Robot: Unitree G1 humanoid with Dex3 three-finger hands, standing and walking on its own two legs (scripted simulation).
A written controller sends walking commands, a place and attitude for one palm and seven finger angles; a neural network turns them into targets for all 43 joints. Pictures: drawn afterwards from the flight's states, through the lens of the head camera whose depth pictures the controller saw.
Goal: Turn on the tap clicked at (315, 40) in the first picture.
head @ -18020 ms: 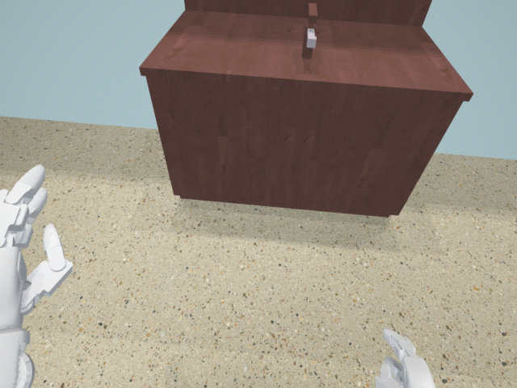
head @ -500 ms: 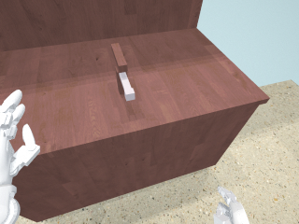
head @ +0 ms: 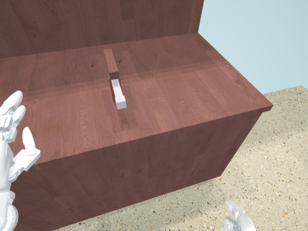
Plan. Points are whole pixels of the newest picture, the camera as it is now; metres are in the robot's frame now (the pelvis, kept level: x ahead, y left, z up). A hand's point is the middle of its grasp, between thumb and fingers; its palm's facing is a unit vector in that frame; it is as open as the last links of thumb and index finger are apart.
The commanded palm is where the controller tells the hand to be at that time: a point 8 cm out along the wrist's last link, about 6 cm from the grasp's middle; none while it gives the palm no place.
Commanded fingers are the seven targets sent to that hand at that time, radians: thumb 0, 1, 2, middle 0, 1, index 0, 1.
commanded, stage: shuffle to correct the standing spot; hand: left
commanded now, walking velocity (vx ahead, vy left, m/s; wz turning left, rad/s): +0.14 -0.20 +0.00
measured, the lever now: (120, 102) +0.44 +0.14 +0.09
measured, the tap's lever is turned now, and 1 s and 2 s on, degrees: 0 0 0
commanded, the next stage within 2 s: come to a stop and stand still in 0.80 s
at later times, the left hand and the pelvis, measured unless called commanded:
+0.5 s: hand (99, 124) +0.29 +0.14 +0.18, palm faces +0.35 -0.78 -0.52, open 7.4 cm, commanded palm +0.23 +0.18 +0.18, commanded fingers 0.00 0.90 0.90 -0.20 -0.30 -0.20 -0.30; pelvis +0.06 -0.09 -0.02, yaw -2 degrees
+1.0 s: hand (162, 115) +0.32 +0.01 +0.18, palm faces +0.40 -0.79 -0.45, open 7.4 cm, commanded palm +0.26 +0.05 +0.18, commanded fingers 0.00 0.90 0.90 -0.20 -0.30 -0.20 -0.30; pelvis +0.10 -0.23 -0.01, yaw -1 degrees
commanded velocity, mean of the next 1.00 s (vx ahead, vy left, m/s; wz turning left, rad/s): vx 0.08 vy -0.14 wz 0.00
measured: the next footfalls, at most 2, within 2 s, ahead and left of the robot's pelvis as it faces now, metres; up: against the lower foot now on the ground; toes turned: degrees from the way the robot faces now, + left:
left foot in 0.18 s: +0.10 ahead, +0.13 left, +0.00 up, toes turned +5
right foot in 0.44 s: +0.17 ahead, -0.22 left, +0.00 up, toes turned -6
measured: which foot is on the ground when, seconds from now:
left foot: up 0.00-0.16, down 0.18-0.44, up 0.46-0.64, down 0.66-0.92, up 0.94-1.00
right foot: down 0.00-0.18, up 0.20-0.42, down 0.44-0.66, up 0.68-0.90, down 0.92-1.00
